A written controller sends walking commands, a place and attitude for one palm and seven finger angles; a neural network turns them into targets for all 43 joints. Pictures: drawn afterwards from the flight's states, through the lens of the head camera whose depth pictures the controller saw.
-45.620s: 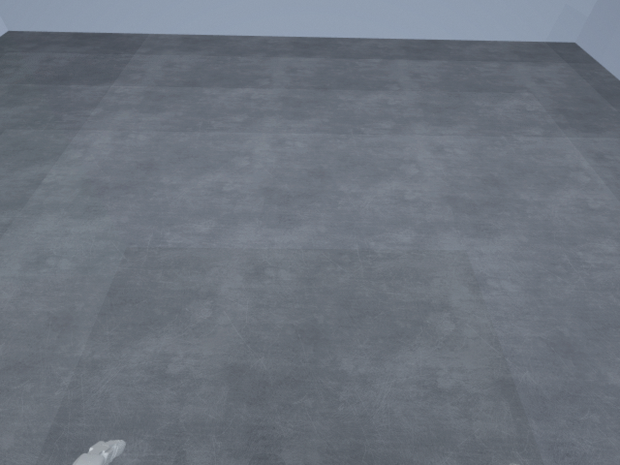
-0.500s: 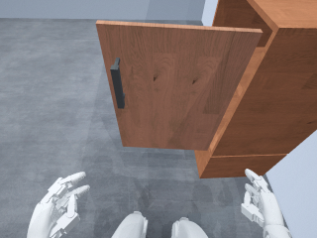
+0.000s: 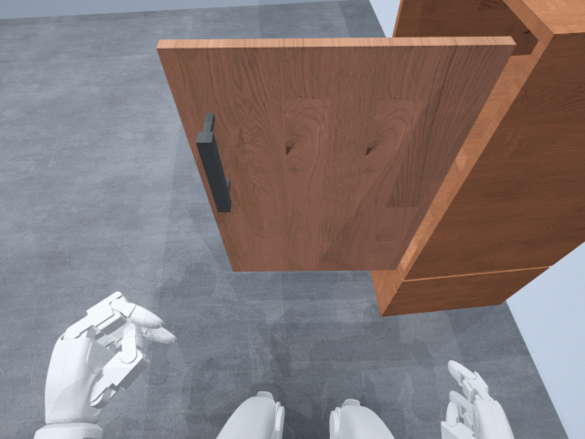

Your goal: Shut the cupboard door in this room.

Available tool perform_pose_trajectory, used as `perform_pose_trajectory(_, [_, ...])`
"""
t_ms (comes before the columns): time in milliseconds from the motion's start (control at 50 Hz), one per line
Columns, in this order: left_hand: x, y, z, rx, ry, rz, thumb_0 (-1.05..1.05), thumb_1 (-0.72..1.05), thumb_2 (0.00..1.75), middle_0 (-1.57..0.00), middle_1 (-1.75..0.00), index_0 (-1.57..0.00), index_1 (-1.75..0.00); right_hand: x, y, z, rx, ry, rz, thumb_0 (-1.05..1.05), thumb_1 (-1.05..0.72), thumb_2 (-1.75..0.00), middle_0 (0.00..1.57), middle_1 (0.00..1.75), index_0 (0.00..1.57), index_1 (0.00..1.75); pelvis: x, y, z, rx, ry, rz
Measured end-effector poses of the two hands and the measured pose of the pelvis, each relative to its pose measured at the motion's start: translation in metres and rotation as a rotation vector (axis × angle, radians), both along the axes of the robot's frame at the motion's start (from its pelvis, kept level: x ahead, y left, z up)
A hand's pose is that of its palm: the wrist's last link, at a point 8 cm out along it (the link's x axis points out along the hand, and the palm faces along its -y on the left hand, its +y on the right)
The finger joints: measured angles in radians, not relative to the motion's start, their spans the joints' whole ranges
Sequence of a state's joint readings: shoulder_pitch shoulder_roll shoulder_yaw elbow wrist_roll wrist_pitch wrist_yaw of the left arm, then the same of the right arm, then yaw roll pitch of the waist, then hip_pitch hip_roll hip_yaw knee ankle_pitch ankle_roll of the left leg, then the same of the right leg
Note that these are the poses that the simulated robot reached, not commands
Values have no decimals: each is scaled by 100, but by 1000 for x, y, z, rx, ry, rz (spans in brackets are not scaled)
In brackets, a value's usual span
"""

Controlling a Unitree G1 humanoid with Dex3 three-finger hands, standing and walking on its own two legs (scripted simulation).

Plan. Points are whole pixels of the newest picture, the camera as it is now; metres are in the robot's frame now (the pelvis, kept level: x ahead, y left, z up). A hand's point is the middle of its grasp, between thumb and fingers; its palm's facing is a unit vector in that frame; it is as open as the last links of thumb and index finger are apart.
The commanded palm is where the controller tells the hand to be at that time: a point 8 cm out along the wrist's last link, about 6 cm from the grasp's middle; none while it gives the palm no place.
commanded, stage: raise the hand and make a fist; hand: left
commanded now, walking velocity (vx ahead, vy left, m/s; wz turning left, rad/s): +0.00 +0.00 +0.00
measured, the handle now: (217, 166) +0.48 +0.15 +0.07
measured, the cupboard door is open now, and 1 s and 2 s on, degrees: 85 85 85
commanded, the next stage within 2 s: bring the fist close to the handle in 0.94 s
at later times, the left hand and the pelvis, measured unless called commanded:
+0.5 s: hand (123, 343) +0.22 +0.21 +0.07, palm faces +0.06 -1.00 -0.04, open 3.1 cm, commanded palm +0.20 +0.26 +0.07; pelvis +0.00 +0.02 +0.01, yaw +0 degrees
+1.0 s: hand (136, 332) +0.23 +0.20 +0.07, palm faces +0.07 -1.00 -0.03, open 3.1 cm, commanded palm +0.20 +0.25 +0.07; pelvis +0.00 +0.01 +0.01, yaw +0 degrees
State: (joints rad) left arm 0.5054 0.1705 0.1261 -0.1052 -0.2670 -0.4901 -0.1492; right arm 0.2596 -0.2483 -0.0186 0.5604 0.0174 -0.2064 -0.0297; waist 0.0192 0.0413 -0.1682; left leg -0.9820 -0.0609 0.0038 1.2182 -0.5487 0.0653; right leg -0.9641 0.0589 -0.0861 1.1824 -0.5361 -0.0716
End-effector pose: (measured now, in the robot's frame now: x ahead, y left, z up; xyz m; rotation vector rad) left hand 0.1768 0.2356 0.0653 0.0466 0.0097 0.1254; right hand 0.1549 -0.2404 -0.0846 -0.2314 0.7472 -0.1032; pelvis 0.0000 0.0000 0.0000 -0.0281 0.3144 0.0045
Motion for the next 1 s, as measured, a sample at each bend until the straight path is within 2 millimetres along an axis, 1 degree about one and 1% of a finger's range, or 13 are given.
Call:
perform_pose_trajectory(100, [7, -6, -19, -35, 69, -99, 1, 90, 90, -101, -119, -101, -118, 13, 6, 6, -28, -34, 2, 1, -91, -90, 20, 30, 20, 30, -2, 9, -3, -10, 3, -3])
perform_pose_trajectory(140, [8, -1, -17, -29, 76, -97, 1, 90, 90, -105, -123, -105, -122, 19, 11, 12, -27, -53, 3, 1, -91, -90, 20, 30, 20, 30, -2, 12, -1, -13, -3, -4])
perform_pose_trajectory(240, [7, 19, 10, -3, -19, -5, 2, 90, 90, -115, -133, -114, -132, 30, 30, 25, -3, -91, 34, 1, -91, -90, 20, 30, 20, 30, -1, 18, 5, -20, -19, -1])
perform_pose_trajectory(280, [7, 24, 14, -2, -44, 12, 2, 90, 90, -118, -137, -118, -136, 33, 37, 28, 6, -98, 55, 1, -91, -90, 20, 30, 20, 30, -1, 19, 7, -24, -23, 5])
perform_pose_trajectory(380, [10, 21, -4, -31, 34, -50, 1, 90, 90, -125, -144, -124, -144, 33, 46, 31, 9, -94, 83, 1, -91, -90, 20, 30, 20, 30, -4, 22, 8, -32, -28, 14])
perform_pose_trajectory(440, [13, 19, -9, -28, 72, -83, 1, 90, 90, -127, -147, -127, -146, 29, 46, 33, 0, -82, 79, 1, -91, -90, 20, 30, 20, 30, -4, 22, 10, -34, -34, 13])
perform_pose_trajectory(560, [20, 35, 18, 8, -42, -18, 2, 90, 90, -129, -149, -129, -149, 17, 40, 32, -10, -50, 65, 1, -91, -90, 20, 30, 20, 30, -3, 22, 13, -35, -44, 11])
perform_pose_trajectory(600, [23, 38, 21, 11, -58, -8, 2, 90, 90, -130, -149, -129, -149, 14, 37, 31, -8, -37, 61, 1, -91, -90, 20, 30, 20, 30, -3, 22, 14, -35, -44, 13])
perform_pose_trajectory(720, [26, 23, -3, -36, 74, -77, 1, 90, 90, -130, -150, -130, -149, 5, 27, 29, -12, -14, 33, 1, -91, -90, 20, 30, 20, 30, -2, 20, 16, -28, -41, 8])
perform_pose_trajectory(760, [26, 19, -7, -43, 91, -84, 1, 90, 90, -130, -150, -130, -149, 4, 24, 30, -20, -12, 25, 1, -91, -90, 20, 30, 20, 30, -1, 18, 16, -25, -40, 3])
perform_pose_trajectory(900, [28, 22, 17, 3, -61, -15, 2, 90, 90, -130, -150, -130, -150, 8, 17, 28, -23, -17, 38, 1, -91, -90, 20, 30, 20, 30, 0, 12, 13, -22, -40, 4])
perform_pose_trajectory(940, [28, 21, 17, 3, -59, -19, 1, 90, 90, -130, -150, -130, -150, 11, 17, 26, -13, -19, 42, 1, -91, -90, 20, 30, 20, 30, 0, 10, 12, -21, -38, 5])
perform_pose_trajectory(1000, [28, 13, 6, -15, 6, -51, 1, 90, 90, -130, -150, -130, -150, 15, 17, 25, 1, -24, 41, 1, -91, -90, 20, 30, 20, 30, 0, 9, 12, -17, -37, 5])
